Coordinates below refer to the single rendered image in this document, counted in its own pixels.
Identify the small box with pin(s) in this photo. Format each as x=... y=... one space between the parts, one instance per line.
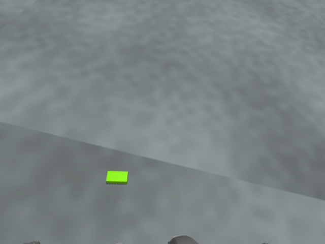
x=117 y=177

